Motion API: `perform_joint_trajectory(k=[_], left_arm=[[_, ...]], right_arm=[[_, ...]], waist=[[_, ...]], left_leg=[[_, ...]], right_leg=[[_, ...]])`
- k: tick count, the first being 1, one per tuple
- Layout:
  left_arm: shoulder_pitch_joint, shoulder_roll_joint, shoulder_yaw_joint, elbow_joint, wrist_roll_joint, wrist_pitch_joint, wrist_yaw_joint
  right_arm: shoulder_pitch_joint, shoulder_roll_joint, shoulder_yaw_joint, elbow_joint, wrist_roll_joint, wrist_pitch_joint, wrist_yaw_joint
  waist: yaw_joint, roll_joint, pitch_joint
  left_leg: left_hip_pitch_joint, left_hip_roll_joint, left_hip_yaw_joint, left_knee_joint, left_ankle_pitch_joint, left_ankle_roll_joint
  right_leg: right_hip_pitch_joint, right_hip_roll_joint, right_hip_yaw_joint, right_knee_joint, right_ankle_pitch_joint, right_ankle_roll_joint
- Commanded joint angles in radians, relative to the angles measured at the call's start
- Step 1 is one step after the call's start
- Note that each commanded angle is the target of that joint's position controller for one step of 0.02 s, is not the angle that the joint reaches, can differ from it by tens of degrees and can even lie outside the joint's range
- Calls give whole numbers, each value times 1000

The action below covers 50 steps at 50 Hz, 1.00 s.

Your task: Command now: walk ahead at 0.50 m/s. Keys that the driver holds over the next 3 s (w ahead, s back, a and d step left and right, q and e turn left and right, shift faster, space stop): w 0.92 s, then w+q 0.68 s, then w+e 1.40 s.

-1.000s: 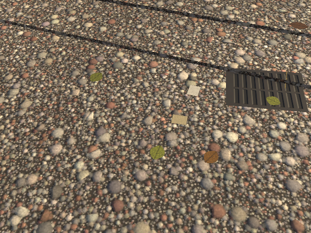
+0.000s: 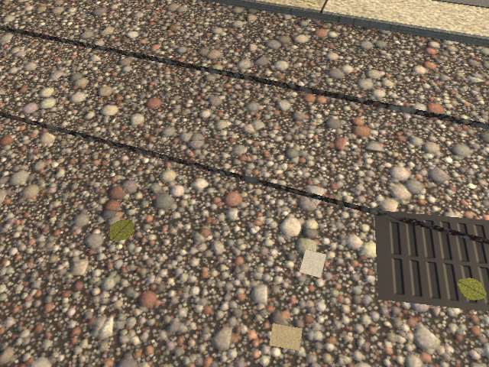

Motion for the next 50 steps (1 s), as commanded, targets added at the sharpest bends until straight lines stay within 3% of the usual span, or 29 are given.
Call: perform_joint_trajectory(k=[1, 4, 8, 13, 16, 17, 18, 19, 20, 21, 22, 23, 24, 26, 28, 30, 35, 40, 43, 44, 45, 46, 47, 48, 49, 50], left_arm=[[-6, 119, 24, -37, 1, -24, 2], [39, 148, 32, -9, -1, -24, 17], [94, 160, 32, 22, -11, -17, 30], [178, 171, 38, 77, -22, 5, 35], [165, 189, 46, 86, -25, 21, 41], [144, 196, 48, 83, -25, 26, 42], [131, 181, 42, 80, -23, 32, 43], [140, 147, 26, 61, -8, 33, 45], [260, 23, -11, 52, -2, 12, 33], [213, 84, 2, 65, -16, -13, 27], [126, 154, 21, 34, -46, -30, 21], [65, 153, 20, 20, -51, -36, 24], [33, 144, 24, 16, -37, -33, 30], [70, 111, 28, 29, -24, -7, 35], [68, 83, 24, 30, -19, 11, 38], [0, 84, 25, 5, -11, 16, 40], [-161, 57, 14, -37, -12, 4, 25], [-286, 65, 6, -82, -23, -6, 1], [-251, 101, 15, -85, -24, -14, -12], [-180, 124, 28, -66, -22, -16, -11], [-29, 162, 51, -16, -19, -16, -6], [155, 231, 74, 28, -8, -15, 3], [231, 314, 93, 52, -7, -8, 4], [223, 212, 64, 44, -14, -10, 4], [139, 171, 49, 30, -11, -15, 9], [60, 144, 40, 13, -5, -19, 11]], right_arm=[[28, -55, -19, -50, -9, 9, -7], [-67, -52, -20, -83, -19, 12, -9], [-199, -23, -8, -116, -14, 2, 5], [-325, -29, -1, -165, -3, -7, 30], [-293, -61, -9, -168, -3, -15, 43], [-226, -83, -21, -151, -4, -17, 42], [-81, -120, -44, -105, -8, -16, 36], [101, -184, -66, -60, -18, -15, 27], [190, -272, -87, -35, -21, -7, 25], [186, -180, -59, -38, -10, -5, 26], [104, -143, -44, -50, -9, -8, 24], [26, -118, -36, -70, -16, -9, 23], [-29, -89, -28, -74, -25, -12, 26], [-67, -57, -19, -72, -35, -21, 30], [-51, -76, -23, -58, -28, -28, 26], [-19, -103, -30, -41, -26, -29, 15], [48, -117, -31, -7, -15, -18, -4], [129, -129, -38, 45, -4, 2, -8], [113, -147, -48, 52, 0, 17, -14], [91, -153, -49, 48, 0, 22, -15], [82, -134, -42, 44, -2, 28, -16], [94, -97, -24, 22, -17, 30, -18], [216, 39, 16, 14, -22, 9, -5], [163, -45, -2, 28, 0, -14, -1], [71, -111, -21, -1, 31, -29, 1], [22, -111, -22, -10, 34, -31, -5]], waist=[[-24, -127, -40], [-8, -95, -7], [34, -95, 21], [69, -90, 58], [29, -110, 32], [-13, -122, -10], [-83, -108, -96], [-145, -38, -238], [-101, 212, -370], [-127, 190, -396], [-115, 140, -246], [-88, 67, -158], [-61, 25, -82], [-8, 61, -60], [7, 48, -40], [-3, 24, -12], [-50, 21, 22], [-83, 21, 58], [-41, 41, 32], [4, 51, -10], [73, 36, -100], [131, -52, -246], [77, -318, -369], [114, -252, -375], [105, -203, -227], [74, -136, -152]], left_leg=[[-135, 76, -39, -48, 94, -15], [-208, 79, -36, -207, 239, -41], [-166, 41, 1, -450, 426, -43], [-189, 14, 3, -585, 396, -17], [-115, -12, 17, -622, 285, 21], [-8, -42, 46, -635, 261, 39], [190, -73, 73, -650, 273, 66], [496, 44, -54, -607, 301, 119], [866, 281, -521, -689, 101, 283], [875, 305, -698, -815, -10, 283], [754, 278, -564, -833, -27, 237], [609, 241, -440, -854, 38, 211], [472, 204, -348, -890, 124, 199], [341, 157, -251, -946, 211, 185], [297, 149, -193, -985, 271, 199], [307, 151, -159, -1010, 315, 207], [329, 103, -46, -1026, 333, 166], [470, 160, -43, -979, 339, 157], [548, 196, -52, -895, 487, 132], [548, 180, -34, -811, 645, 117], [508, 128, 5, -638, 753, 93], [325, 70, 50, -349, 565, 58], [-98, -123, 55, 22, -28, -14], [-215, -111, -104, 158, -251, 0], [-287, -60, -111, 191, -181, 21], [-261, -1, -85, 152, -85, 26]], right_leg=[[109, -255, 263, -276, 85, -172], [130, -250, 203, -303, 161, -175], [145, -213, 118, -313, 164, -140], [297, -273, 121, -261, 177, -132], [372, -305, 129, -177, 330, -107], [373, -291, 113, -99, 489, -93], [336, -241, 75, 67, 604, -69], [160, -186, 34, 339, 438, -37], [-264, 0, 10, 727, -76, 40], [-390, 5, 153, 867, -416, 32], [-473, -52, 162, 913, -365, 12], [-459, -108, 132, 875, -274, 4], [-424, -142, 118, 807, -206, 8], [-311, -180, 126, 726, -137, 15], [-308, -188, 114, 664, -99, 31], [-371, -193, 112, 559, -10, 53], [-347, -153, 70, 259, 239, 68], [-359, -126, 67, 124, 216, 45], [-286, -102, 55, 87, 104, 6], [-176, -72, 26, 72, 82, -12], [28, -42, 1, 60, 90, -39], [333, -178, 154, 94, 100, -97], [685, -414, 627, -7, -106, -261], [677, -425, 749, -109, -228, -248], [554, -398, 595, -125, -209, -193], [416, -365, 467, -148, -131, -161]])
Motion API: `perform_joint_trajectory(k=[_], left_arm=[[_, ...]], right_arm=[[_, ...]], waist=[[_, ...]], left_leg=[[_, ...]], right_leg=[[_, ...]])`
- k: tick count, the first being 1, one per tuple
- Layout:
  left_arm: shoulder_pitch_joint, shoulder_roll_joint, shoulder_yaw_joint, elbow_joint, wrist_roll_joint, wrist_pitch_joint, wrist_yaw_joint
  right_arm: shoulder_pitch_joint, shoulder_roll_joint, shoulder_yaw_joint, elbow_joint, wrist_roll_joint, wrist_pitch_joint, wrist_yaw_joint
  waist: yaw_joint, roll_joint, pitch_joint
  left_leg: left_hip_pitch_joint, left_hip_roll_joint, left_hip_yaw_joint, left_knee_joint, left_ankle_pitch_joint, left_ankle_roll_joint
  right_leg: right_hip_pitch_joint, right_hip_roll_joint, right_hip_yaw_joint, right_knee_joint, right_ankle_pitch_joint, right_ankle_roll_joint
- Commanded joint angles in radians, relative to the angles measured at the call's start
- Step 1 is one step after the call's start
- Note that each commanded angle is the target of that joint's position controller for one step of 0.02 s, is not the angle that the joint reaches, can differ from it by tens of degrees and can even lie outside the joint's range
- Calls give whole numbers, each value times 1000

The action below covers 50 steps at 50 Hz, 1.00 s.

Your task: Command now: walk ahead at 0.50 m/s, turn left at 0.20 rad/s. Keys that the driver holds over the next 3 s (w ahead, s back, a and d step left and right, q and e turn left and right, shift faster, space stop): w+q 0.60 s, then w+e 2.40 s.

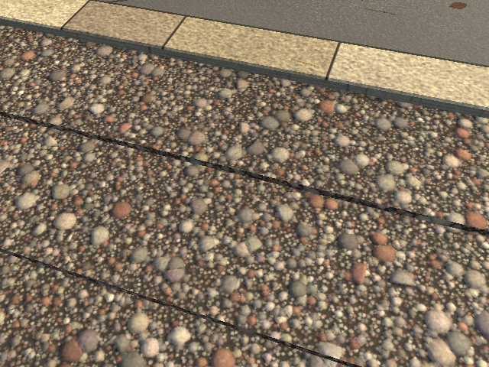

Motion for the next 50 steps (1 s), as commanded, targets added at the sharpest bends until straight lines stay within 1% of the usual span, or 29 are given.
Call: perform_joint_trajectory(k=[1, 3, 4, 6, 10, 13, 16, 18, 19, 21, 22, 23, 24, 25, 26, 27, 28, 29, 30, 32, 35, 39, 41, 44, 45, 47, 48, 49, 50], left_arm=[[136, 111, 26, 2, 10, -11, 9], [99, 80, 18, 10, 23, -21, 8], [103, 85, 19, 18, 23, -24, 9], [115, 112, 27, 31, 25, -30, 18], [134, 129, 31, 43, 26, -25, 38], [163, 144, 32, 50, 19, -17, 49], [228, 158, 38, 73, 9, 2, 54], [242, 170, 44, 77, 0, 20, 54], [229, 181, 47, 72, -3, 28, 56], [202, 211, 57, 56, -9, 44, 65], [186, 221, 59, 47, -10, 54, 69], [165, 218, 56, 37, -13, 57, 71], [190, 167, 38, 13, 14, 44, 67], [241, 45, 2, -40, 18, 5, 48], [137, 128, 16, -58, -21, -41, 28], [75, 141, 18, -80, -47, -62, 20], [69, 133, 18, -71, -34, -68, 25], [67, 149, 30, -63, -7, -61, 33], [86, 153, 36, -60, 1, -46, 33], [132, 122, 32, -44, 6, -16, 29], [70, 87, 17, -62, 11, 8, 32], [-36, 77, 4, -91, -2, 9, 23], [-94, 71, -2, -110, -9, 5, 14], [-143, 70, -6, -137, -19, 1, -5], [-143, 74, -5, -144, -21, -1, -13], [-87, 103, 9, -145, -18, -2, -24], [-12, 128, 22, -132, -14, 1, -24], [138, 169, 46, -96, -12, 5, -22], [289, 246, 74, -75, -6, 11, -13]], right_arm=[[-76, -121, -28, -88, 11, -33, -8], [-33, -84, -33, -73, 5, -3, -9], [-25, -61, -31, -71, 6, 9, -9], [-55, -50, -33, -87, 2, 25, -9], [-141, -45, -36, -121, -8, 23, 3], [-248, -24, -23, -160, -14, 19, 20], [-337, -12, -13, -210, -13, 21, 39], [-366, -17, -13, -242, -10, 22, 53], [-360, -27, -17, -254, -9, 23, 60], [-289, -64, -36, -257, -9, 29, 66], [-183, -100, -56, -238, -5, 32, 65], [-21, -158, -89, -199, -3, 33, 54], [97, -253, -118, -172, -3, 44, 28], [36, -307, -118, -204, -5, 35, 27], [66, -229, -92, -208, -17, 24, 31], [35, -175, -80, -208, -22, 12, 28], [-34, -141, -70, -218, -16, 1, 31], [-95, -107, -59, -234, -18, -3, 29], [-127, -91, -50, -250, -26, -4, 25], [-124, -95, -46, -247, -30, -6, 14], [-67, -113, -45, -216, -30, -3, -1], [-27, -120, -37, -197, -37, -2, -1], [-4, -126, -35, -181, -40, -3, -1], [22, -130, -35, -152, -40, 7, -2], [19, -132, -36, -147, -40, 12, -4], [-11, -147, -38, -154, -38, 20, -13], [-26, -158, -40, -161, -37, 27, -21], [-53, -161, -37, -171, -35, 35, -31], [-42, -146, -30, -201, -38, 30, -39]], waist=[[86, -94, -95], [36, -128, -66], [27, -119, -54], [20, -96, -23], [34, -77, 7], [70, -61, 38], [102, -46, 69], [99, -55, 72], [82, -67, 60], [25, -113, -9], [-37, -122, -67], [-125, -94, -148], [-140, 75, -235], [-27, 258, -329], [-95, 126, -361], [-88, 82, -241], [-34, -23, -146], [0, -32, -110], [31, -21, -89], [54, 4, -83], [29, 22, -43], [-24, 38, -20], [-49, 33, 2], [-62, 43, 31], [-54, 50, 28], [-8, 91, -32], [39, 120, -88], [122, 108, -161], [170, 7, -264]], left_leg=[[-457, 103, -51, 163, 111, 22], [-350, 137, -63, 105, 181, 18], [-342, 141, -62, 90, 194, 14], [-391, 143, -71, 44, 262, 3], [-452, 126, -62, -153, 464, -13], [-426, 114, 14, -301, 554, -10], [-475, 103, 51, -386, 524, 8], [-486, 87, 81, -415, 448, 27], [-454, 68, 104, -425, 402, 42], [-316, 0, 165, -409, 292, 79], [-181, -40, 182, -417, 261, 105], [62, -73, 163, -501, 328, 145], [355, 95, -117, -525, 350, 207], [618, 320, -723, -693, 212, 416], [638, 326, -745, -769, 188, 389], [544, 293, -586, -763, 233, 345], [380, 243, -461, -768, 324, 304], [257, 207, -381, -782, 403, 278], [173, 183, -343, -809, 453, 271], [101, 185, -268, -838, 582, 274], [78, 172, -157, -869, 669, 245], [117, 141, -50, -902, 651, 181], [156, 155, -22, -927, 610, 168], [281, 203, 11, -916, 667, 159], [324, 217, 26, -889, 739, 151], [368, 222, 73, -771, 1085, 125], [375, 216, 94, -662, 1276, 108], [326, 184, 128, -473, 1347, 78], [80, 140, 150, -190, 1116, 33]], right_leg=[[436, -296, 378, -314, -58, -149], [312, -258, 259, -373, 13, -125], [285, -255, 216, -395, 48, -130], [271, -257, 146, -425, 113, -136], [309, -235, 11, -445, 191, -115], [330, -228, -69, -459, 208, -98], [454, -263, -107, -419, 278, -95], [532, -289, -126, -364, 383, -87], [551, -295, -141, -320, 509, -78], [571, -297, -165, -168, 852, -58], [548, -286, -175, -15, 954, -44], [444, -244, -191, 208, 876, -9], [169, -177, -192, 531, 388, 38], [-238, 65, -29, 867, -416, 95], [-349, 18, 159, 921, -405, 64], [-403, -31, 149, 879, -327, 36], [-359, -80, 146, 769, -249, 30], [-286, -109, 143, 675, -209, 37], [-224, -124, 146, 638, -183, 46], [-187, -138, 112, 595, -149, 75], [-268, -157, 85, 510, -40, 101], [-277, -138, 47, 308, 167, 74], [-269, -116, 26, 213, 225, 60], [-302, -81, 12, 135, 179, 30], [-303, -65, 5, 120, 133, 15], [-193, -6, -36, 107, 43, -26], [-88, 35, -63, 109, 6, -46], [104, 72, -63, 56, 38, -78], [412, -54, 178, 17, 14, -156]])
Over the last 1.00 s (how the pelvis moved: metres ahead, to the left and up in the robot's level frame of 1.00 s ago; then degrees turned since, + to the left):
0.56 0.01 -0.01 1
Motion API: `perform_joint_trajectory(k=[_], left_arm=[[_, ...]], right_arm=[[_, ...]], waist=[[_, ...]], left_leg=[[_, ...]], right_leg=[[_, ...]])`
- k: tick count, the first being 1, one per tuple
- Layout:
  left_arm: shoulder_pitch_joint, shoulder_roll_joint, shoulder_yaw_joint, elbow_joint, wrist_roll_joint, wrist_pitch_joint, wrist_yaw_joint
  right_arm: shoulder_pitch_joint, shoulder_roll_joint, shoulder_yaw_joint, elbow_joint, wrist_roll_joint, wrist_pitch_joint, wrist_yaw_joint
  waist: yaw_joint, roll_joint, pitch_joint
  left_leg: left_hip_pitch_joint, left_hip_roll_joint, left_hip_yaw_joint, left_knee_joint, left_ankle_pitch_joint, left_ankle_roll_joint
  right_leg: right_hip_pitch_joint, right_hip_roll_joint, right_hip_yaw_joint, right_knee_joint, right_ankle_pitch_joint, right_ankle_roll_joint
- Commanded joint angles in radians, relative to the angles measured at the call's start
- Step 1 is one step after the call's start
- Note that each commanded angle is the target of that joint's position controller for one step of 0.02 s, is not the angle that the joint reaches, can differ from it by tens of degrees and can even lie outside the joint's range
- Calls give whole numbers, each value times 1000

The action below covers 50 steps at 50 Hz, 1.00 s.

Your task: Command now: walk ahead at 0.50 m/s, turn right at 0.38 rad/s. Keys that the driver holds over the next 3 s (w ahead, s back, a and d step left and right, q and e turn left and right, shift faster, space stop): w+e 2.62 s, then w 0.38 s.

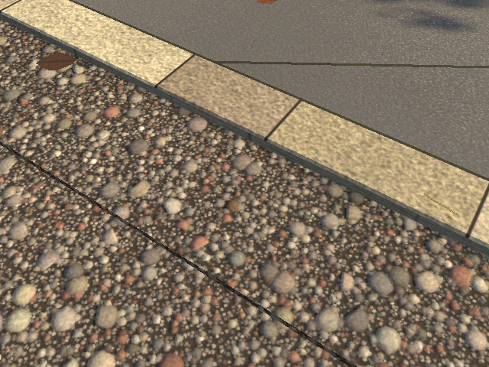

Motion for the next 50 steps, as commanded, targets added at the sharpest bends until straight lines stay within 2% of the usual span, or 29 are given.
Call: perform_joint_trajectory(k=[1, 2, 3, 4, 5, 6, 9, 11, 14, 18, 20, 22, 23, 24, 25, 26, 27, 28, 30, 34, 37, 42, 44, 45, 46, 47, 48, 49, 50], left_arm=[[376, 319, 104, -1, 5, -2, 10], [348, 235, 75, -6, 8, -3, 17], [278, 199, 63, -22, 12, -4, 24], [223, 179, 56, -40, 13, -4, 27], [182, 157, 48, -49, 16, -4, 26], [150, 135, 38, -63, 25, -5, 27], [126, 155, 44, -88, 8, 0, 38], [150, 186, 56, -94, 4, 4, 51], [194, 206, 65, -95, -4, 9, 59], [254, 200, 67, -90, -12, 29, 63], [249, 193, 66, -97, -7, 35, 64], [235, 142, 51, -112, -1, 37, 63], [240, 70, 26, -129, 9, 32, 59], [334, 30, 11, -177, -11, 18, 58], [344, 132, 27, -162, -24, 15, 58], [268, 185, 42, -162, -18, 21, 58], [218, 179, 45, -167, -8, 25, 58], [190, 168, 47, -178, -2, 26, 56], [184, 140, 48, -190, -12, 36, 45], [150, 94, 37, -223, -8, 55, 38], [83, 78, 28, -254, -6, 60, 32], [-79, 44, 7, -307, -3, 49, -2], [-73, 65, 15, -316, -8, 47, -13], [-45, 87, 26, -313, -3, 49, -14], [14, 115, 42, -303, -1, 52, -12], [159, 157, 68, -268, -6, 54, -9], [333, 233, 108, -227, -8, 62, 8], [349, 359, 131, -219, -14, 65, 26], [350, 318, 111, -258, 1, 48, 29]], right_arm=[[49, -42, 10, -117, -18, -31, -1], [-22, -96, 1, -114, -5, -66, 22], [-81, -131, -8, -140, 35, -93, 41], [-127, -125, -3, -151, 32, -108, 41], [-144, -121, -10, -155, 13, -110, 37], [-130, -123, -17, -155, 5, -100, 31], [-98, -92, -12, -157, -8, -69, 18], [-166, -65, 0, -178, -10, -62, 10], [-259, -57, 6, -204, -3, -70, 14], [-326, -92, -3, -232, 15, -86, 26], [-294, -118, -16, -229, 21, -95, 31], [-160, -147, -35, -194, 15, -103, 27], [-20, -203, -51, -178, -4, -107, 19], [60, -296, -72, -157, -20, -90, 19], [53, -231, -62, -160, -3, -87, 24], [19, -163, -44, -172, 4, -83, 21], [-19, -138, -33, -176, -2, -79, 20], [-52, -115, -25, -173, -9, -74, 19], [-73, -90, -17, -164, -12, -76, 17], [-46, -119, -30, -137, -7, -80, 14], [-30, -136, -35, -122, -5, -65, 8], [26, -185, -44, -90, 6, -42, 3], [19, -200, -45, -84, 16, -32, 4], [13, -216, -48, -84, 17, -29, 1], [12, -235, -53, -83, 22, -23, -5], [-8, -242, -54, -88, 29, -20, -11], [1, -220, -46, -101, 26, -30, -15], [59, -79, -2, -168, -14, -49, -4], [-7, -128, -2, -183, 4, -91, 15]], waist=[[130, -240, -374], [157, -214, -396], [140, -161, -232], [115, -43, -155], [75, 13, -83], [39, -3, -64], [4, -53, -33], [28, -58, -16], [70, -83, -32], [96, -95, -46], [67, -119, -53], [-7, -126, -92], [-63, -11, -199], [-18, 309, -285], [-31, 272, -241], [-56, 170, -143], [-50, 104, -89], [-34, 99, -51], [-7, 129, -22], [0, 91, -12], [-14, 76, 9], [-69, 70, 62], [-40, 84, 48], [-11, 112, 11], [34, 138, -39], [124, 138, -110], [205, 89, -196], [120, -221, -268], [152, -188, -446]], left_leg=[[-646, -50, -24, 888, 242, -41], [-786, -52, -198, 1019, -47, -14], [-871, 6, -201, 1023, 2, 3], [-836, 51, -182, 947, 63, 13], [-788, 82, -169, 860, 86, 8], [-720, 104, -167, 811, 103, 2], [-668, 110, -124, 656, 140, -46], [-632, 89, -97, 488, 238, -80], [-581, 56, -104, 303, 414, -107], [-532, 26, -132, 169, 432, -111], [-474, 24, -139, 133, 369, -88], [-283, 51, -135, 80, 323, -40], [-66, 218, -296, 67, 239, 25], [185, 433, -747, -47, -23, 172], [167, 458, -873, -82, -230, 197], [89, 413, -721, -81, -194, 161], [-3, 362, -572, -83, -42, 130], [-73, 322, -474, -98, 81, 120], [-156, 276, -330, -140, 228, 107], [-155, 286, -185, -176, 423, 139], [-121, 292, -97, -180, 488, 130], [-88, 302, 27, -191, 566, 106], [-52, 303, 80, -132, 780, 86], [-41, 300, 107, -59, 1016, 76], [-33, 297, 129, 48, 1230, 64], [-85, 276, 155, 228, 1313, 43], [-272, 237, 153, 475, 1106, 3], [-710, 63, 124, 874, 120, -62], [-818, -8, -150, 1055, -108, -55]], right_leg=[[891, -307, 763, -221, -307, -319], [936, -316, 917, -349, -438, -294], [804, -304, 773, -366, -451, -250], [651, -269, 666, -376, -379, -225], [509, -237, 581, -396, -275, -211], [420, -202, 519, -419, -217, -202], [290, -148, 401, -461, -124, -212], [231, -118, 342, -470, -100, -196], [243, -105, 322, -432, -80, -162], [323, -131, 406, -346, -152, -138], [353, -144, 464, -280, -181, -117], [307, -90, 455, -142, -200, -68], [198, -21, 360, 133, -279, -23], [-117, 91, 211, 434, -539, 28], [-250, 7, 227, 604, -498, 45], [-282, -27, 226, 665, -404, 52], [-256, -54, 207, 663, -327, 59], [-236, -75, 207, 629, -270, 65], [-178, -108, 190, 588, -215, 69], [-217, -120, 169, 540, -144, 99], [-260, -123, 152, 442, -79, 107], [-180, -91, 23, 211, -51, 67], [-105, -62, -11, 144, -92, 28], [-19, -19, -47, 136, -127, 5], [85, 31, -78, 119, -166, -21], [295, 74, -85, 32, -108, -59], [601, 59, 16, -42, -48, -104], [912, -238, 592, -157, -224, -273], [963, -344, 978, -330, -380, -354]])
Over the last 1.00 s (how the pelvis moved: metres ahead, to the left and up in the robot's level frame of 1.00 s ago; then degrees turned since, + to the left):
0.57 0.11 0.00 15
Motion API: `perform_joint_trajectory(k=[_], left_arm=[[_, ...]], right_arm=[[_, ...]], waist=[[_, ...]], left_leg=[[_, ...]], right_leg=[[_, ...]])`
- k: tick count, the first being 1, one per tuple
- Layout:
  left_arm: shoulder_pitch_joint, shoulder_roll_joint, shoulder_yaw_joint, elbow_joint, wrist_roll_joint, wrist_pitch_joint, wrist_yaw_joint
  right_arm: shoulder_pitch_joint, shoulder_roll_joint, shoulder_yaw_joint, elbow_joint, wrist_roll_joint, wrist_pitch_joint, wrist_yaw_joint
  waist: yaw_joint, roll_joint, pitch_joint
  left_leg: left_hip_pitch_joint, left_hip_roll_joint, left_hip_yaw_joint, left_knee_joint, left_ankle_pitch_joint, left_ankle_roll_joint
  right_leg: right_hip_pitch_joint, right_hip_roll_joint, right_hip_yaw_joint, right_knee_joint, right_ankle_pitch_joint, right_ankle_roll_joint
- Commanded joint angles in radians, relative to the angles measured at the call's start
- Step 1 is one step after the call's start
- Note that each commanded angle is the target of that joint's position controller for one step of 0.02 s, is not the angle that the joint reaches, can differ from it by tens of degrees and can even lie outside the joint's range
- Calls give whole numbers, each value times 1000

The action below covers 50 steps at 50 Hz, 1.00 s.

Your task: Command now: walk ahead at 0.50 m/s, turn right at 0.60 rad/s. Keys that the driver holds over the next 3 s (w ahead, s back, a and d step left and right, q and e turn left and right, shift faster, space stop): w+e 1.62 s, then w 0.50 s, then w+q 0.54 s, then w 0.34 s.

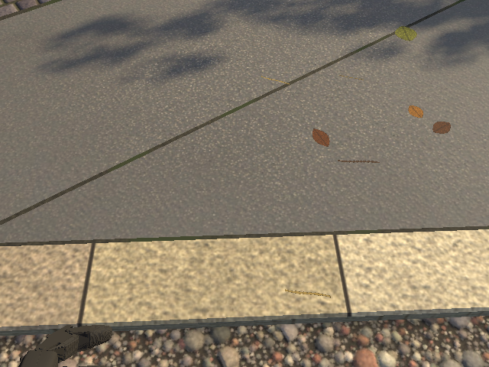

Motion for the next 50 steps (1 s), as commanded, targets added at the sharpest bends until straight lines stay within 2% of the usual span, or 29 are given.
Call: perform_joint_trajectory(k=[1, 2, 3, 5, 8, 12, 15, 18, 20, 21, 22, 23, 24, 25, 26, 28, 29, 34, 37, 40, 42, 43, 44, 45, 46, 47, 48, 49, 50], left_arm=[[315, 220, 74, -6, 16, -26, 20], [283, 183, 63, 3, 11, -35, 21], [223, 158, 55, 4, 10, -39, 19], [147, 123, 42, -16, 23, -44, 20], [154, 137, 47, 5, 10, -45, 37], [203, 173, 58, 28, 6, -39, 53], [256, 187, 64, 51, -5, -30, 53], [266, 171, 60, 57, -6, -21, 54], [256, 142, 52, 55, -1, -13, 55], [258, 90, 34, 49, 3, -16, 55], [290, 9, 9, 26, 13, -20, 56], [367, 52, 10, -9, -18, -30, 57], [341, 135, 29, 19, -24, -25, 60], [254, 155, 35, 12, -13, -20, 58], [218, 140, 35, 10, -3, -18, 57], [200, 113, 38, 0, -6, -12, 48], [206, 95, 35, 0, -9, -6, 43], [139, 47, 18, -24, 3, 12, 41], [58, 36, 12, -44, 6, 16, 26], [-70, 7, -4, -90, -3, 13, 4], [-109, 2, -9, -102, -4, 11, -11], [-107, 17, -3, -104, -4, 10, -16], [-73, 35, 8, -102, 3, 13, -16], [10, 74, 29, -85, 3, 17, -16], [210, 139, 68, -28, -7, 16, -8], [343, 236, 112, 20, -23, 16, 5], [393, 290, 128, 11, -42, 22, 25], [365, 224, 87, -6, 1, 1, 28], [331, 190, 71, 1, 17, -16, 25]], right_arm=[[-124, -152, -21, -178, 33, -86, 30], [-152, -129, -9, -188, 31, -97, 30], [-150, -119, -11, -179, 10, -99, 23], [-108, -137, -24, -167, -7, -74, 20], [-136, -87, -8, -174, -25, -44, 16], [-290, -49, 11, -206, -17, -46, 24], [-363, -65, 10, -227, 3, -53, 34], [-348, -112, -12, -234, 11, -59, 44], [-245, -122, -30, -212, 6, -65, 41], [-141, -153, -45, -199, -7, -70, 34], [-7, -223, -61, -189, -28, -69, 24], [48, -265, -73, -159, -26, -56, 35], [-5, -171, -52, -184, -10, -51, 35], [-34, -125, -38, -186, -6, -41, 28], [-73, -104, -29, -189, -16, -35, 25], [-101, -72, -19, -176, -27, -33, 18], [-99, -66, -19, -168, -24, -37, 16], [-56, -100, -34, -124, -25, -38, 5], [-40, -116, -37, -113, -24, -24, -1], [6, -148, -45, -92, -8, -4, -5], [13, -177, -51, -81, 1, 13, -7], [15, -195, -56, -78, 7, 17, -7], [22, -220, -62, -67, 15, 22, -9], [14, -236, -66, -65, 19, 27, -14], [1, -218, -58, -65, 19, 25, -17], [36, -164, -35, -105, 9, 11, -15], [-15, -102, -4, -152, -2, -18, -2], [-68, -135, -16, -165, 17, -57, 24], [-158, -134, -15, -188, 43, -71, 33]], waist=[[185, -109, -341], [151, -49, -231], [99, 2, -163], [33, -40, -121], [23, -24, -84], [84, -59, -56], [119, -78, -67], [101, -105, -77], [41, -126, -101], [-9, -96, -169], [-32, 101, -294], [12, 369, -332], [-9, 221, -224], [-22, 150, -129], [-4, 98, -89], [28, 128, -42], [34, 141, -42], [29, 94, -33], [5, 82, -9], [-37, 88, 48], [-40, 81, 69], [-28, 93, 59], [5, 124, 17], [61, 141, -45], [169, 123, -155], [214, -1, -284], [218, -241, -418], [212, -168, -489], [206, -80, -345]], left_leg=[[-749, -79, -247, 592, -11, 31], [-733, -36, -232, 501, 62, 46], [-675, -6, -223, 412, 96, 42], [-562, 16, -223, 359, 126, 35], [-520, 4, -176, 190, 168, -10], [-464, -44, -166, -109, 421, -35], [-389, -83, -177, -229, 473, -42], [-340, -91, -206, -298, 383, -14], [-193, -102, -180, -360, 325, 24], [-17, -30, -235, -372, 300, 66], [258, 192, -504, -413, 215, 147], [366, 355, -966, -538, -101, 269], [296, 322, -922, -569, -240, 253], [201, 273, -734, -558, -151, 215], [105, 219, -604, -567, -20, 193], [-4, 159, -439, -603, 142, 183], [-24, 149, -386, -619, 189, 187], [13, 176, -208, -646, 434, 220], [51, 180, -119, -639, 488, 201], [88, 196, -63, -666, 469, 181], [108, 201, -16, -672, 549, 171], [112, 200, 9, -645, 697, 162], [131, 211, 33, -573, 969, 155], [150, 200, 67, -444, 1193, 139], [57, 151, 115, -223, 1284, 118], [-315, 70, 111, 83, 1089, 50], [-555, -95, 30, 487, 77, 6], [-617, -84, -231, 611, -7, 38], [-643, -62, -229, 612, 9, 52]], right_leg=[[871, -344, 833, -455, -271, -278], [723, -300, 694, -455, -203, -245], [586, -255, 596, -460, -92, -215], [416, -202, 491, -500, 38, -202], [286, -164, 382, -533, 116, -205], [240, -118, 321, -523, 47, -159], [262, -135, 363, -478, -30, -136], [335, -162, 464, -380, -112, -106], [323, -128, 476, -273, -94, -68], [259, -74, 427, -105, -96, -27], [60, 27, 283, 235, -310, 38], [-209, 43, 221, 481, -454, 70], [-282, -20, 247, 609, -366, 93], [-297, -47, 213, 636, -288, 102], [-260, -72, 200, 609, -219, 105], [-204, -112, 190, 570, -148, 110], [-190, -116, 175, 564, -131, 113], [-254, -128, 155, 469, -35, 145], [-261, -130, 122, 348, 57, 139], [-253, -131, 65, 163, 49, 115], [-192, -105, -10, 60, -21, 89], [-121, -82, -38, 19, -35, 71], [-36, -36, -74, 20, -110, 45], [76, 7, -93, -5, -127, 18], [366, 85, -119, -69, -53, -33], [791, -3, 123, -99, -125, -142], [982, -257, 649, -338, -333, -277], [950, -317, 841, -436, -404, -266], [811, -308, 759, -447, -329, -225]])
Over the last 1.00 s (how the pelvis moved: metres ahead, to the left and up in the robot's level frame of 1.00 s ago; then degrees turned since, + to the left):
0.51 -0.11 0.02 -35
